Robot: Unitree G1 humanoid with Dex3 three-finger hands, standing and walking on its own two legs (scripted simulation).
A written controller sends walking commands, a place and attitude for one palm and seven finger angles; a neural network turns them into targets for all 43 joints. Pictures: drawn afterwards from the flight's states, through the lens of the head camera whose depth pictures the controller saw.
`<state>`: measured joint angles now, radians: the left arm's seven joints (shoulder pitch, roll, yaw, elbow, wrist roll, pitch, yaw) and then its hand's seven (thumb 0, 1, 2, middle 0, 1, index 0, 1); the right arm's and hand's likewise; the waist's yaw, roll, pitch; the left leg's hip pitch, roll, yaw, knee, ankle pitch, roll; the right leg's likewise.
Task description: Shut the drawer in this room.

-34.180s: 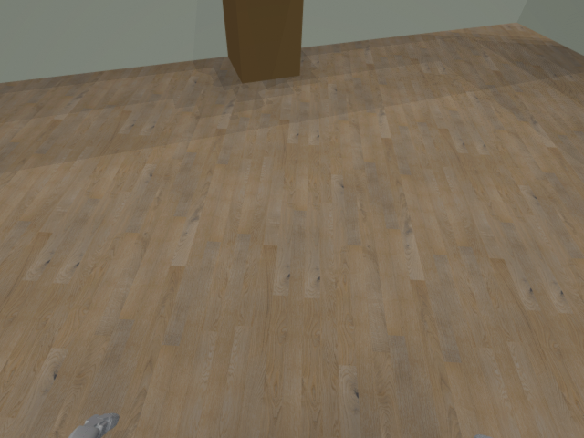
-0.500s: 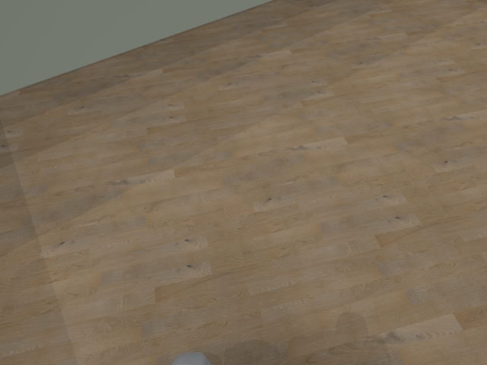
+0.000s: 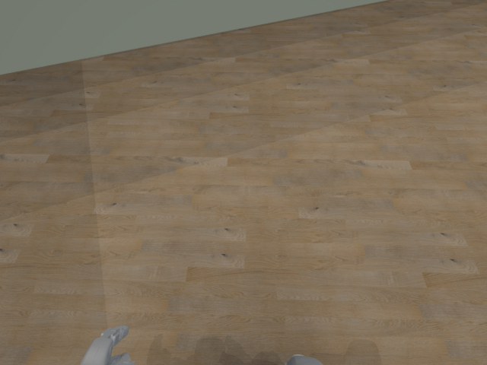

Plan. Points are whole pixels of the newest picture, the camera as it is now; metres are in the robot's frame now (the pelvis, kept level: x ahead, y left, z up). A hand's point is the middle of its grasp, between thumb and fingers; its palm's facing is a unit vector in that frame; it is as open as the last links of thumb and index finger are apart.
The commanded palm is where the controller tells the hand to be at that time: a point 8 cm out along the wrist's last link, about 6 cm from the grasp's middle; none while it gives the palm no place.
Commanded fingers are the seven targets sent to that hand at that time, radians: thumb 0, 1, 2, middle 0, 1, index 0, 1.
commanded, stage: turn to face it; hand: left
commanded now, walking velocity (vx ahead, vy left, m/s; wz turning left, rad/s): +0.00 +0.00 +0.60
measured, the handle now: out of the picture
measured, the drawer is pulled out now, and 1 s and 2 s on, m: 0.19 0.19 0.19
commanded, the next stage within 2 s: none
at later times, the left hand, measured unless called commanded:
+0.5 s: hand out of the picture -0.03 +0.20 -0.17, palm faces +0.34 -0.91 -0.25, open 7.4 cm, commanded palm none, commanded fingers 0.00 0.90 0.90 -0.20 -0.30 -0.20 -0.30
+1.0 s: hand out of the picture +0.00 +0.25 -0.15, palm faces +0.54 -0.80 -0.25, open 7.4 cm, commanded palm none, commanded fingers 0.00 0.90 0.90 -0.20 -0.30 -0.20 -0.30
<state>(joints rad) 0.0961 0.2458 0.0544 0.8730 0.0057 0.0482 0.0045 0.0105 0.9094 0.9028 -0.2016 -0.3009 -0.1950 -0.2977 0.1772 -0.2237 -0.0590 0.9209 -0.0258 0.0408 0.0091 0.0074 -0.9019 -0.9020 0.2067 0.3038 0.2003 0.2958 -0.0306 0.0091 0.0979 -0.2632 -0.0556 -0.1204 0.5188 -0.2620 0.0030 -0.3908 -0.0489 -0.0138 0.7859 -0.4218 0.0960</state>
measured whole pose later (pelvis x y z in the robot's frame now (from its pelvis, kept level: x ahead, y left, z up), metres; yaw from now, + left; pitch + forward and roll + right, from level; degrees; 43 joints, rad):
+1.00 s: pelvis +0.00 +0.00 +0.00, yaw +35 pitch +1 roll +0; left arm 0.08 0.24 0.06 0.87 0.01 0.05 0.01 0.01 0.91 0.90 -0.20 -0.30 -0.20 -0.30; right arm 0.23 -0.21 -0.06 0.94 -0.03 0.04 0.01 0.01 -0.90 -0.90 0.21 0.30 0.20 0.30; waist -0.05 0.00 0.09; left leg -0.27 -0.08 -0.13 0.49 -0.22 0.03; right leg -0.40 -0.04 0.00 0.82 -0.43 0.10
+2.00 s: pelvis -0.03 -0.01 +0.01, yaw +70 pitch +0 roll -1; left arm 0.10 0.25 0.06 0.89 0.01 0.06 0.01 0.01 0.91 0.90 -0.20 -0.30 -0.20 -0.30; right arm 0.22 -0.20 -0.05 0.93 -0.02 0.03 0.00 0.01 -0.90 -0.90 0.21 0.30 0.20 0.30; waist -0.04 -0.01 0.08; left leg -0.24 -0.08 -0.13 0.47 -0.22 0.05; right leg -0.44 -0.06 0.00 0.91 -0.42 0.11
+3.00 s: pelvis -0.04 -0.02 +0.01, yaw +102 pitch -1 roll +0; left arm 0.14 0.23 0.05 0.93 0.01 0.06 0.01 0.01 0.91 0.90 -0.20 -0.30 -0.19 -0.30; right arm 0.20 -0.18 -0.03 0.95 -0.02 0.02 0.00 0.01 -0.90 -0.90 0.21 0.30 0.20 0.30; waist -0.02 0.00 0.08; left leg -0.22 -0.06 -0.06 0.45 -0.21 0.04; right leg -0.40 -0.07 -0.03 0.88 -0.43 0.09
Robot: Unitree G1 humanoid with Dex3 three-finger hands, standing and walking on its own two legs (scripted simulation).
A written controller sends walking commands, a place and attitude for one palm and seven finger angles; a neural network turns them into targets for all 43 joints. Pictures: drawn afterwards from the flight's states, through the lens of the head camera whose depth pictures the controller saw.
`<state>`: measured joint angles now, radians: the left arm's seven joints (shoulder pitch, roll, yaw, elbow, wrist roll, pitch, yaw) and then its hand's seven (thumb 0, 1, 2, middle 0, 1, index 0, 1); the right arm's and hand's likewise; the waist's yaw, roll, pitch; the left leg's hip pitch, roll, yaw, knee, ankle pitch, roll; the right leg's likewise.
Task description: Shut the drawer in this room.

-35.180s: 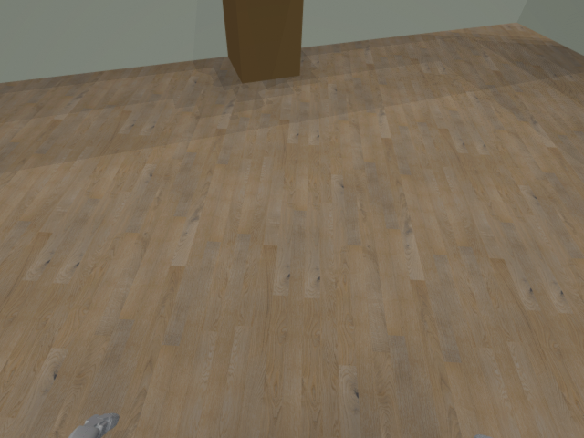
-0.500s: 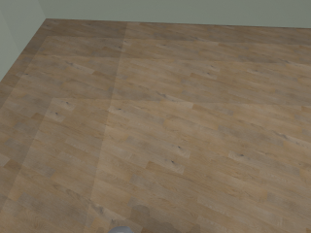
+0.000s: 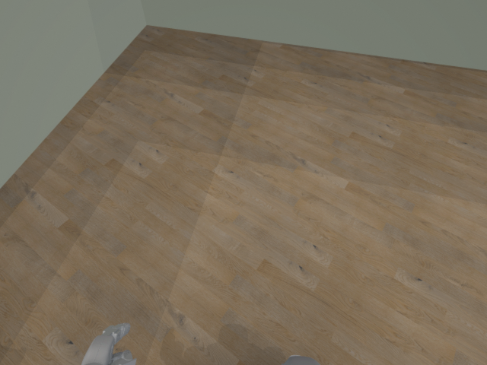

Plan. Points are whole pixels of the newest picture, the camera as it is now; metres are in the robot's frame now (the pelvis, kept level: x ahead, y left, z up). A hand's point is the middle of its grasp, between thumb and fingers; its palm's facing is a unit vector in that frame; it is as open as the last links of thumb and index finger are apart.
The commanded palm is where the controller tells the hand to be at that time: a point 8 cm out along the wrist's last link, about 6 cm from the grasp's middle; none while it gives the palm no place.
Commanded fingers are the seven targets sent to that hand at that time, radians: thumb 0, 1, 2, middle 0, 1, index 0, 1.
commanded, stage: turn to face it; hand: left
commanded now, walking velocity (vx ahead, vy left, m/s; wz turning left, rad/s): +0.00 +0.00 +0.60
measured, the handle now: out of the picture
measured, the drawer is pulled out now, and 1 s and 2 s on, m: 0.19 0.19 0.19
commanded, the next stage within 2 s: none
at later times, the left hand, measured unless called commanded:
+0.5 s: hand out of the picture -0.04 +0.19 -0.17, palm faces +0.35 -0.90 -0.26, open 7.4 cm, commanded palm none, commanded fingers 0.00 0.90 0.90 -0.20 -0.30 -0.20 -0.30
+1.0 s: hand out of the picture -0.04 +0.26 -0.15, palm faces +0.57 -0.79 -0.24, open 7.4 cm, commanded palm none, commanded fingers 0.00 0.90 0.90 -0.20 -0.30 -0.20 -0.30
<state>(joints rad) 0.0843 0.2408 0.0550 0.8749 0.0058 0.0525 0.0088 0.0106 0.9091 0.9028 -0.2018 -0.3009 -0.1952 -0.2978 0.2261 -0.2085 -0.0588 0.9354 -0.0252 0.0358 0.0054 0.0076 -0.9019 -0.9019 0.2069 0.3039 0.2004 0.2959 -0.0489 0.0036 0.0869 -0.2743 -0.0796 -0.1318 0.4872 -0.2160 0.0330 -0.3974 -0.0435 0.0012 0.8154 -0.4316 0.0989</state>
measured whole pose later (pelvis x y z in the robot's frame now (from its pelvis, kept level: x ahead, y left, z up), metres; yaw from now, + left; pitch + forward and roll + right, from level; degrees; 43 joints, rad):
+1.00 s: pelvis -0.03 +0.01 +0.00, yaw +36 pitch +0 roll -1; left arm 0.10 0.25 0.06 0.89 0.01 0.06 0.01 0.01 0.91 0.90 -0.20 -0.30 -0.20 -0.30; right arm 0.22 -0.20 -0.05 0.93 -0.02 0.03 0.00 0.01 -0.90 -0.90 0.21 0.30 0.20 0.30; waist -0.04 -0.01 0.08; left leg -0.24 -0.08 -0.13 0.47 -0.22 0.05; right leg -0.44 -0.06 0.00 0.91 -0.42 0.11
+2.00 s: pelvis -0.04 +0.00 +0.00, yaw +67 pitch -1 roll +0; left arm 0.14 0.23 0.05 0.93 0.01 0.06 0.01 0.01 0.91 0.90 -0.20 -0.30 -0.19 -0.30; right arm 0.20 -0.18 -0.03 0.95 -0.02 0.02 0.00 0.01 -0.90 -0.90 0.21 0.30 0.20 0.30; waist -0.02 0.00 0.08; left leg -0.22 -0.06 -0.06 0.45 -0.21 0.04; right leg -0.40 -0.07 -0.03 0.88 -0.43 0.09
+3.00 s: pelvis -0.05 +0.13 +0.00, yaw +75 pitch -2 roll +1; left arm 0.22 0.18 0.07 1.04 0.02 0.01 -0.02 0.01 0.91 0.90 -0.20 -0.30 -0.19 -0.30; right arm 0.41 -0.12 -0.03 1.13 -0.02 -0.07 -0.03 0.00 -0.93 -0.90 0.20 0.30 0.20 0.30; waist 0.00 -0.04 0.03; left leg 0.06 -0.03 0.16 0.28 -0.31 0.04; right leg -0.65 -0.10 -0.08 1.07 -0.17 0.02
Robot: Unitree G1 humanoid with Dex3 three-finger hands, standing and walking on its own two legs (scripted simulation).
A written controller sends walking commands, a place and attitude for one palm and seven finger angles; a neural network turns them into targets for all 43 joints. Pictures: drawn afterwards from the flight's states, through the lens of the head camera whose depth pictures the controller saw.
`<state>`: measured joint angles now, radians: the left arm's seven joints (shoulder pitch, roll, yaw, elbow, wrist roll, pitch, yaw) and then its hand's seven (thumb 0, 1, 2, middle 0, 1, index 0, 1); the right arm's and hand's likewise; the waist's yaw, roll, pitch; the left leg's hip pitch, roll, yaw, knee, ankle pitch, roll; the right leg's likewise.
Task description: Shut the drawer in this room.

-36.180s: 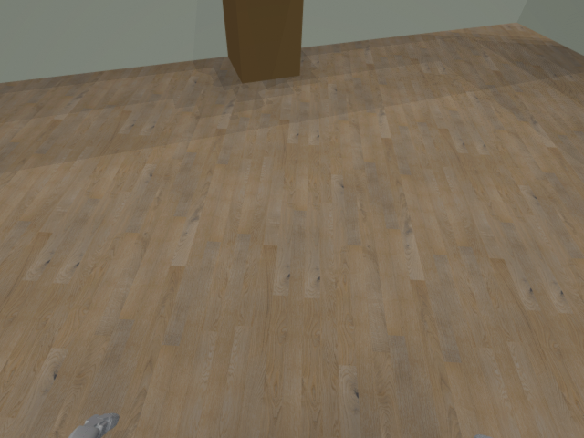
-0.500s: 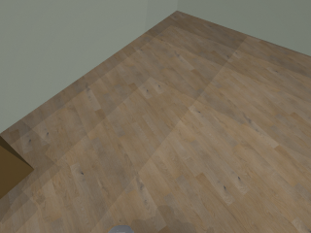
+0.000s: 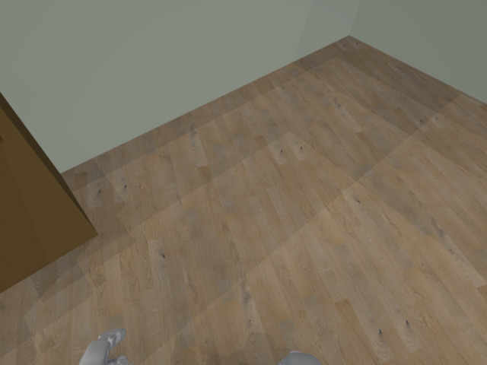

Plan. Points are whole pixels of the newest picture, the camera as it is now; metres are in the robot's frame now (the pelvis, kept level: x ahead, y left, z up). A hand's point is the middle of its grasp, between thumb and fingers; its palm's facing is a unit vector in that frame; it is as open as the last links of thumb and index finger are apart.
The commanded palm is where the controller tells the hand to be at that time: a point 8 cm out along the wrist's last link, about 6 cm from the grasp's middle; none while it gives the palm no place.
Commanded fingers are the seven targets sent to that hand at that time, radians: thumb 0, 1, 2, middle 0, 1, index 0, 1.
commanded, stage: turn to face it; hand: left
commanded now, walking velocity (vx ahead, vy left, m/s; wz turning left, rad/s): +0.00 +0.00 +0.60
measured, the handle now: out of the picture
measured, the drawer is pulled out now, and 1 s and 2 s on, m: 0.19 0.19 0.19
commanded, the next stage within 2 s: take the last steps up to it in 1.08 s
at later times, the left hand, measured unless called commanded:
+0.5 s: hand out of the picture -0.01 +0.18 -0.16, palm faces +0.33 -0.91 -0.26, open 7.4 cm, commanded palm none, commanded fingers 0.00 0.90 0.90 -0.20 -0.30 -0.20 -0.30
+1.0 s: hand out of the picture -0.03 +0.23 -0.16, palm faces +0.52 -0.82 -0.24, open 7.4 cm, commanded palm none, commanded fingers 0.00 0.90 0.90 -0.20 -0.30 -0.20 -0.30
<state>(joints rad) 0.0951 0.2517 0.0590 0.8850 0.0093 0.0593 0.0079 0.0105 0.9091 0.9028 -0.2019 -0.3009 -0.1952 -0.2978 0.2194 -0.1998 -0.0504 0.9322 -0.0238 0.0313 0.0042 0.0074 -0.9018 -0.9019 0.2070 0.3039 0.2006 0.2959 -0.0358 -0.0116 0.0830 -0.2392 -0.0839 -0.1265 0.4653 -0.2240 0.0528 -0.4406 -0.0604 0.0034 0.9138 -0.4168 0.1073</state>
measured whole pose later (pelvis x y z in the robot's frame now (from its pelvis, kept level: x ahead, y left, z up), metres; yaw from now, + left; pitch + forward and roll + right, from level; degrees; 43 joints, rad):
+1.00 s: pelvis -0.01 +0.00 +0.00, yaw +31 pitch -1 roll +0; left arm 0.14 0.23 0.05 0.93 0.01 0.06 0.01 0.01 0.91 0.90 -0.20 -0.30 -0.19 -0.30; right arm 0.20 -0.18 -0.03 0.95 -0.02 0.02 0.00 0.01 -0.90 -0.90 0.21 0.30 0.20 0.30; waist -0.02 0.00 0.08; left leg -0.22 -0.06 -0.06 0.45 -0.21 0.04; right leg -0.40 -0.07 -0.03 0.88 -0.43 0.09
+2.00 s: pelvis +0.05 +0.11 +0.00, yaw +39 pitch -2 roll +1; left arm 0.22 0.18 0.07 1.04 0.02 0.01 -0.02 0.01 0.91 0.90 -0.20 -0.30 -0.19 -0.30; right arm 0.41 -0.12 -0.03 1.13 -0.02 -0.07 -0.03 0.00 -0.93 -0.90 0.20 0.30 0.20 0.30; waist 0.00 -0.04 0.03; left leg 0.06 -0.03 0.16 0.28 -0.31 0.04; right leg -0.65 -0.10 -0.08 1.07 -0.17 0.02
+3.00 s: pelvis +0.22 +0.17 -0.01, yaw +37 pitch +0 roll +2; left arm 0.23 0.19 0.04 1.06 0.02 0.02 0.02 0.01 0.91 0.90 -0.20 -0.30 -0.19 -0.30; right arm 0.12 -0.16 -0.04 1.05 -0.02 0.01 -0.03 0.00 -0.92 -0.90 0.20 0.30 0.20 0.30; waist 0.02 -0.01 0.09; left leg -0.27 0.03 0.06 0.50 -0.22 -0.02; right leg -0.24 -0.05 -0.02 0.62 -0.36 0.02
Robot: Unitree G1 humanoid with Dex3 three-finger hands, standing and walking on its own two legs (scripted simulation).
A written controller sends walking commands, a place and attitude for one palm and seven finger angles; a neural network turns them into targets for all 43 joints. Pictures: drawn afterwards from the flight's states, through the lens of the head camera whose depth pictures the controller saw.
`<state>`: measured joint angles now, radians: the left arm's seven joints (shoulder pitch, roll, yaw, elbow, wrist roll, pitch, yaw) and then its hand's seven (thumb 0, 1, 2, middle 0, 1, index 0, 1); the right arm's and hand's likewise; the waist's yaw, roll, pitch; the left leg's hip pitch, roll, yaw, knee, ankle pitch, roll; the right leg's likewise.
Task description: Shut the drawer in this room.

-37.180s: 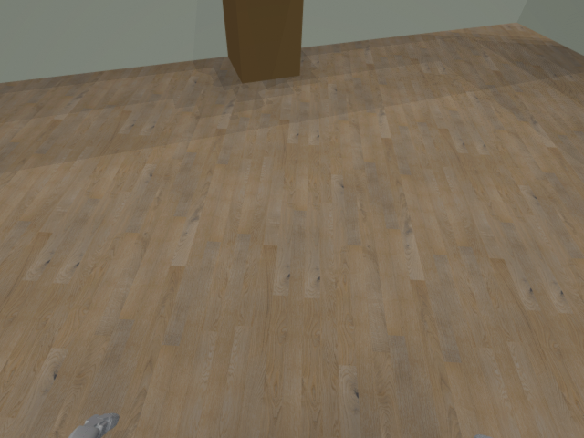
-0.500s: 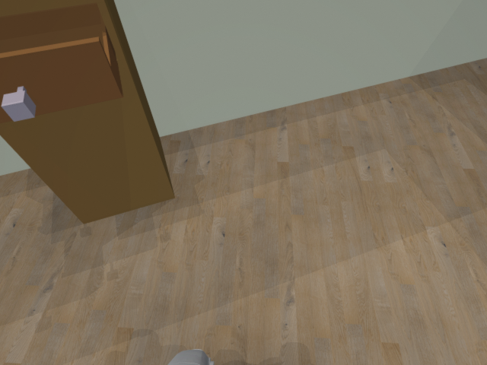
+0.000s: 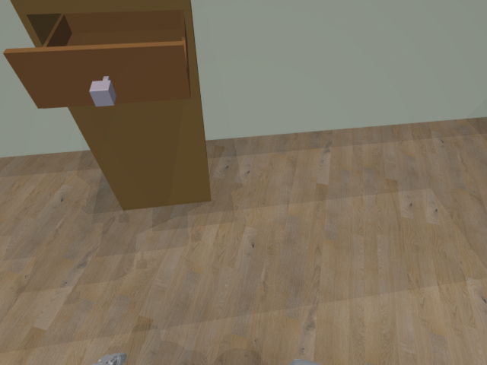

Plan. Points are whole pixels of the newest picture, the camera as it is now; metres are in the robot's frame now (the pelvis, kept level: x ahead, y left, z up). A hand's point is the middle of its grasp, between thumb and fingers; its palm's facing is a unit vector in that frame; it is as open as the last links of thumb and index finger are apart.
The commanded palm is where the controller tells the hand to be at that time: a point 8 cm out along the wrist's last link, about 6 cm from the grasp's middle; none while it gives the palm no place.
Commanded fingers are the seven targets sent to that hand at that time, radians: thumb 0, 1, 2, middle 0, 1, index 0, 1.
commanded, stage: turn to face it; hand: left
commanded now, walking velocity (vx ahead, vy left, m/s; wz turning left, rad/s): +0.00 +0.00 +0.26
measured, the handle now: (104, 88) +0.67 +0.36 +0.06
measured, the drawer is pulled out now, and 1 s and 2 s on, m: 0.19 0.19 0.19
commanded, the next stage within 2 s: take the last steps up to it in 0.08 s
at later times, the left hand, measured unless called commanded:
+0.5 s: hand out of the picture -0.05 +0.15 -0.15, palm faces +0.25 -0.94 -0.24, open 7.4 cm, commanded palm none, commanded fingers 0.00 0.90 0.90 -0.20 -0.30 -0.20 -0.30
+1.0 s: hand out of the picture +0.14 +0.25 -0.17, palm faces +0.19 -0.97 -0.16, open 7.4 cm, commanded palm none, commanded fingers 0.00 0.90 0.90 -0.20 -0.30 -0.20 -0.30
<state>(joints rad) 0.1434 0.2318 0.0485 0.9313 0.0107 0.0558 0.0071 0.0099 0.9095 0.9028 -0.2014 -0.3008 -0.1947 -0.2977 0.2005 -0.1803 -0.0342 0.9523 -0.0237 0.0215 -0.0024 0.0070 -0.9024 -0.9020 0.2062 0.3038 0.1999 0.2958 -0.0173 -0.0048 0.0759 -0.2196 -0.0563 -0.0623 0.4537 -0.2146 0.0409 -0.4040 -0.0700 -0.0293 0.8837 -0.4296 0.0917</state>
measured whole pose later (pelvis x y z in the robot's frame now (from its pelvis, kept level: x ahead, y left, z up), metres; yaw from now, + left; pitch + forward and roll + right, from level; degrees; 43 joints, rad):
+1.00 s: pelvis +0.11 +0.06 +0.00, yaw +8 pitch -2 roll +1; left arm 0.22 0.18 0.07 1.04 0.02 0.01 -0.02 0.01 0.91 0.90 -0.20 -0.30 -0.19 -0.30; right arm 0.41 -0.12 -0.03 1.13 -0.02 -0.07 -0.03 0.00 -0.93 -0.90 0.20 0.30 0.20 0.30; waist 0.00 -0.04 0.03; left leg 0.06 -0.03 0.16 0.28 -0.31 0.04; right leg -0.65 -0.10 -0.08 1.07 -0.17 0.02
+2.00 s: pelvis +0.29 +0.02 -0.01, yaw +5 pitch +0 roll +2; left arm 0.23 0.19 0.04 1.06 0.02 0.02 0.02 0.01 0.91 0.90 -0.20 -0.30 -0.19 -0.30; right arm 0.12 -0.16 -0.04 1.05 -0.02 0.01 -0.03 0.00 -0.92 -0.90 0.20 0.30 0.20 0.30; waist 0.02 -0.01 0.09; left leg -0.27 0.03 0.06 0.50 -0.22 -0.02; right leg -0.24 -0.05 -0.02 0.62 -0.36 0.02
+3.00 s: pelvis +0.29 +0.05 -0.01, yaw +5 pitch -1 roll +0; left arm 0.29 0.17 0.00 1.07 0.02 0.00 0.03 0.01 0.91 0.90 -0.20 -0.30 -0.20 -0.30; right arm 0.27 -0.17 0.01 1.07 -0.02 -0.02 -0.02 0.02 -0.92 -0.90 0.20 0.30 0.20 0.30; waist -0.01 0.00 0.03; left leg -0.25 0.00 0.07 0.51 -0.25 0.02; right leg -0.17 -0.06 -0.01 0.50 -0.32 0.04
